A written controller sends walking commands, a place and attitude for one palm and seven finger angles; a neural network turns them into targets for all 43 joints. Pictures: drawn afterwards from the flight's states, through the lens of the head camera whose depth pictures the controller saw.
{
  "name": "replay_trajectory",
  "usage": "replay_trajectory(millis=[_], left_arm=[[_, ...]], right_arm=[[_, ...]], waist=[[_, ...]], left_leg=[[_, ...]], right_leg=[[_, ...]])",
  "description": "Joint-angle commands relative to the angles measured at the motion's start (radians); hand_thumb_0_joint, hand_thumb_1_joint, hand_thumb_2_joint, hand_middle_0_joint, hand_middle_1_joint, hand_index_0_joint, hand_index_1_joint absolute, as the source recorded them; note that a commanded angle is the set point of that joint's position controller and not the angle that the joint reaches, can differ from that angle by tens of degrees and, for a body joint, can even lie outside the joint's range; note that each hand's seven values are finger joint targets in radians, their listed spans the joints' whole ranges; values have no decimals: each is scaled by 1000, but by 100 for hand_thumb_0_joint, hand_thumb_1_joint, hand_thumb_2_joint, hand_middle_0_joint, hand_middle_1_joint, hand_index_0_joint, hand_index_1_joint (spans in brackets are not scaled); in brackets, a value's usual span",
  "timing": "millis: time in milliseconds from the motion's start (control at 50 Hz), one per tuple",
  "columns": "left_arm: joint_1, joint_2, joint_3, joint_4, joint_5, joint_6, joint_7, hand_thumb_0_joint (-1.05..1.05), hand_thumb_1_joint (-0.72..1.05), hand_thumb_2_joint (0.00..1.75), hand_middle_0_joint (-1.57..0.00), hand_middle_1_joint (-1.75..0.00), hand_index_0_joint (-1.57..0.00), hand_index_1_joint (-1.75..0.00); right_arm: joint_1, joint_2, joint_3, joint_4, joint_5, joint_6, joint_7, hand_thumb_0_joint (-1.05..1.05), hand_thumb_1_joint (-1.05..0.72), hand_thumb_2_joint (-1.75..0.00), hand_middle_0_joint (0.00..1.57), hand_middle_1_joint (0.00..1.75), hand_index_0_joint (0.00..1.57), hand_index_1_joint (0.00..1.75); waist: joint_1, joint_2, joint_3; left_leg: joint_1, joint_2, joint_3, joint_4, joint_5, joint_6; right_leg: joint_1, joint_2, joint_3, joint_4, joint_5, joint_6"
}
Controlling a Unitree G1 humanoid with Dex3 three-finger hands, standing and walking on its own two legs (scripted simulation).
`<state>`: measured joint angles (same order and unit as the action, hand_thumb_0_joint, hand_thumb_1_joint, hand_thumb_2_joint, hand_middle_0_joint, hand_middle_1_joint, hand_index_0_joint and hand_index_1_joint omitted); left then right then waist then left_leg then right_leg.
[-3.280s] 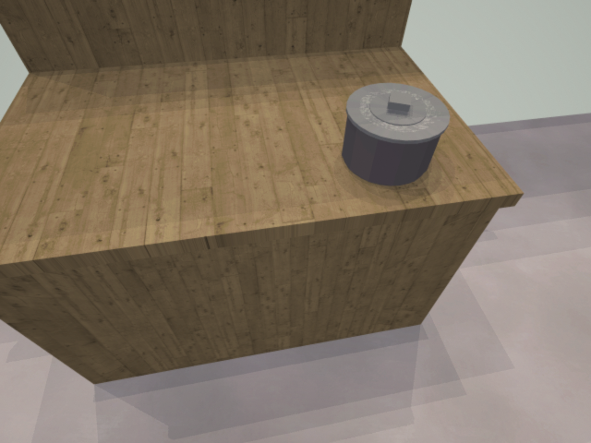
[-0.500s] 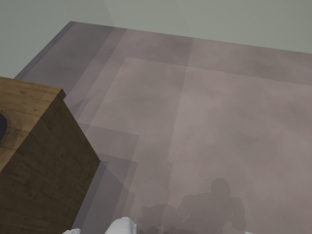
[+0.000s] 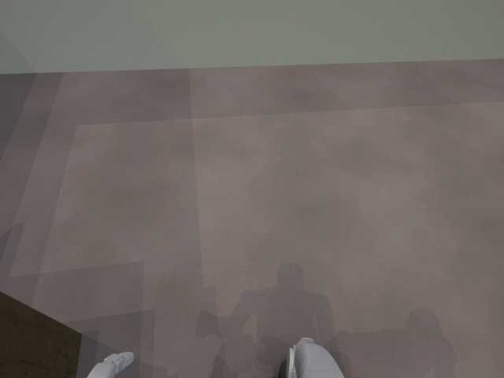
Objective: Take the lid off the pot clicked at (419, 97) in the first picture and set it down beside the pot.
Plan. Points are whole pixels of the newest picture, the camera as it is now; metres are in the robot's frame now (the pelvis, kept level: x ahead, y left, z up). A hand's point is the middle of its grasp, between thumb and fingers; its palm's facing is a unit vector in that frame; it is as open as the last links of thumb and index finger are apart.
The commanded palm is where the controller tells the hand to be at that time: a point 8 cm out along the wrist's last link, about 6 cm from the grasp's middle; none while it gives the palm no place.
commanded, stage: walk to a spot facing it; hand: left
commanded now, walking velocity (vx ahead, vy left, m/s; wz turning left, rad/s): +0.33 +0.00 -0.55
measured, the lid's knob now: out of the picture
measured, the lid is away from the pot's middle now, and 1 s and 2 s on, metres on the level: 0.00 0.00 0.00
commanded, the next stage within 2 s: turn to face it in 0.58 s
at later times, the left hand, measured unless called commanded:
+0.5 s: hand (174, 303) +0.27 +0.15 -0.18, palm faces -0.12 -0.97 -0.20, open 7.3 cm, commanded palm none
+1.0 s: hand (240, 206) +0.51 +0.03 -0.17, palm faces -0.25 -0.95 -0.19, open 7.4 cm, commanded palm none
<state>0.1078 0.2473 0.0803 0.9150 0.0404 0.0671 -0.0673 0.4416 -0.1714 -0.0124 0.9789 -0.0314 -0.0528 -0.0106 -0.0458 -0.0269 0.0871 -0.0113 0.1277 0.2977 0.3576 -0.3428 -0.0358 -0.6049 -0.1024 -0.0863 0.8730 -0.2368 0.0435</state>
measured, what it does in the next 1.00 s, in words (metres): walks ahead: right foot, then left foot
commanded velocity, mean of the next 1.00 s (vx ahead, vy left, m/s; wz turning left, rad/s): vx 0.20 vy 0.00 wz -0.04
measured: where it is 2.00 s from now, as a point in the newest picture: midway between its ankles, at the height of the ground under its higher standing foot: (276, 323)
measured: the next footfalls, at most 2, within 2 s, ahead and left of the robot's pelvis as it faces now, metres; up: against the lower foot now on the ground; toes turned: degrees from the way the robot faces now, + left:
right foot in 0.12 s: +0.18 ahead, -0.15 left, +0.00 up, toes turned -11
left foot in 0.52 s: +0.37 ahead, +0.06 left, +0.00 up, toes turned -3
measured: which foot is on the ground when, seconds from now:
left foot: down 0.00-0.10, up 0.12-0.50, down 0.52-0.92, up 0.94-1.00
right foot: up 0.00-0.10, down 0.12-0.52, up 0.54-0.88, down 0.90-1.00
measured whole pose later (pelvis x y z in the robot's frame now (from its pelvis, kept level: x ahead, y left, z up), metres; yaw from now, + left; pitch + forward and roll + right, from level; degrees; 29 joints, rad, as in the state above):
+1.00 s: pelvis +0.35 -0.10 -0.01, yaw -12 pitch +0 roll +1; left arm 0.09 0.14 0.04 0.97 0.03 -0.03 0.01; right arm 0.38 -0.15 -0.04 1.10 -0.01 0.03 -0.01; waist -0.07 0.01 0.09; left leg -0.35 0.09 0.09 0.91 -0.56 -0.05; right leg -0.33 -0.10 -0.19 0.60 -0.27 -0.02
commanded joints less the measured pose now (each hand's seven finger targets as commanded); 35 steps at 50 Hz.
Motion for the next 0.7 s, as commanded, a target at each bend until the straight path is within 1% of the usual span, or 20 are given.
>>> replay_trajectory(millis=[0,20,40,60,80,100,120,140,180,220,280,400,460,480,500,520,560,600,640,680], left_arm=[[-190,-3,-19,-133,-10,-63,-7,0,90,90,-20,-30,-20,-30],[-155,8,-17,-122,-9,-69,-5,0,90,90,-20,-30,-20,-30],[-53,28,-9,-91,-9,-78,-1,0,90,90,-20,-30,-20,-30],[122,84,8,-34,-9,-93,7,0,90,90,-20,-30,-20,-30],[283,212,42,4,-10,-107,24,0,90,90,-20,-30,-20,-30],[367,305,59,22,-33,-106,41,0,90,90,-20,-30,-20,-30],[344,307,64,24,-43,-88,54,0,90,90,-20,-30,-20,-30],[261,259,53,0,-40,-90,56,0,90,90,-20,-30,-20,-30],[113,157,22,-32,-30,-102,66,0,90,90,-20,-30,-20,-30],[58,128,18,-33,-16,-110,69,0,90,90,-20,-30,-20,-30],[76,125,16,-13,-16,-118,64,0,90,90,-20,-30,-20,-30],[127,131,20,8,-15,-119,59,0,90,90,-20,-30,-20,-30],[129,103,18,2,-24,-112,55,0,90,90,-20,-30,-20,-30],[141,52,11,-13,-27,-110,48,0,90,90,-20,-30,-20,-30],[143,4,-4,-37,-31,-113,40,0,90,90,-20,-30,-20,-30],[116,46,7,-44,-15,-113,45,0,90,90,-20,-30,-20,-30],[101,44,17,-24,-9,-104,33,0,90,90,-20,-30,-20,-30],[155,19,16,4,-6,-86,24,0,90,90,-20,-30,-20,-30],[169,-2,14,6,-9,-69,23,0,90,90,-20,-30,-20,-30],[150,-31,6,7,-7,-63,29,0,90,90,-20,-30,-20,-30]], right_arm=[[86,-186,-53,-20,-4,-13,-7,0,-90,-90,20,30,20,30],[79,-193,-56,-19,-2,-14,-7,0,-90,-90,20,30,20,30],[59,-207,-61,-24,2,-14,-7,0,-90,-90,20,30,20,30],[42,-208,-60,-32,10,-14,1,0,-90,-90,20,30,20,30],[34,-158,-48,-67,30,-14,13,0,-90,-90,20,30,20,30],[-30,-108,-39,-124,35,-13,4,0,-90,-90,20,30,20,30],[-109,-130,-45,-131,28,-12,-7,0,-90,-90,20,30,20,30],[-144,-123,-48,-124,26,-12,-4,0,-90,-90,20,30,20,30],[-118,-116,-52,-83,7,8,1,0,-90,-90,20,30,20,30],[-43,-89,-51,-51,0,26,4,0,-90,-90,20,30,20,30],[-84,-82,-51,-64,-1,25,16,0,-90,-90,20,30,20,30],[-210,-81,-56,-113,5,-3,29,0,-90,-90,20,30,20,30],[-113,-126,-67,-80,3,-17,13,0,-90,-90,20,30,20,30],[0,-211,-89,-52,-8,-23,-1,0,-90,-90,20,30,20,30],[93,-313,-107,-44,-15,-17,-4,0,-90,-90,20,30,20,30],[59,-268,-91,-50,-9,-8,-6,0,-90,-90,20,30,20,30],[-74,-179,-64,-80,-2,-15,-9,0,-90,-90,20,30,20,30],[-143,-136,-51,-85,6,-27,-13,0,-90,-90,20,30,20,30],[-123,-129,-48,-69,10,-32,-15,0,-90,-90,20,30,20,30],[-92,-117,-50,-43,9,-31,-16,0,-90,-90,20,30,20,30]], waist=[[-32,196,-2],[-10,189,-28],[47,173,-82],[130,107,-197],[204,-84,-343],[207,-207,-401],[203,-77,-315],[170,-77,-236],[72,-26,-105],[17,-89,-91],[18,-101,-67],[44,-78,-36],[-11,-9,-39],[-62,159,-94],[-80,383,-124],[-71,295,-95],[-9,172,-8],[42,143,-27],[49,143,-84],[38,145,-69]], left_leg=[[60,238,-59,-34,535,112],[55,238,-38,44,675,106],[21,220,-6,196,793,86],[-126,190,24,418,780,46],[-476,119,22,724,280,-1],[-726,1,-86,1037,-296,-39],[-749,44,-221,1082,-241,-18],[-741,68,-246,1093,-154,-17],[-623,105,-255,938,-40,-26],[-531,83,-225,793,-11,-38],[-509,53,-208,641,78,-40],[-360,-16,-193,333,119,-22],[-97,-34,-187,156,99,-7],[54,119,-424,36,-68,57],[130,372,-725,-124,-175,160],[11,399,-773,-174,-299,195],[-128,334,-602,-199,-249,164],[-157,273,-383,-168,8,124],[-127,250,-256,-141,190,127],[-141,229,-203,-134,334,147]], right_leg=[[28,59,-75,-190,-38,-46],[117,85,-90,-232,-56,-65],[283,120,-108,-298,-42,-88],[604,151,-118,-336,24,-117],[976,-100,199,-368,-13,-209],[1045,-382,668,-496,178,-318],[887,-375,615,-530,117,-343],[738,-321,580,-565,0,-317],[460,-223,364,-606,15,-256],[349,-150,236,-617,72,-230],[302,-111,230,-648,-37,-230],[301,-115,288,-616,-107,-215],[208,-44,246,-440,-57,-166],[88,57,178,-176,-68,-120],[-79,149,35,157,-326,-65],[-97,90,111,312,-324,-71],[-128,17,118,419,-156,-57],[-78,-15,107,388,-57,-32],[-44,-22,87,333,-35,-14],[-16,-22,60,211,-30,-3]])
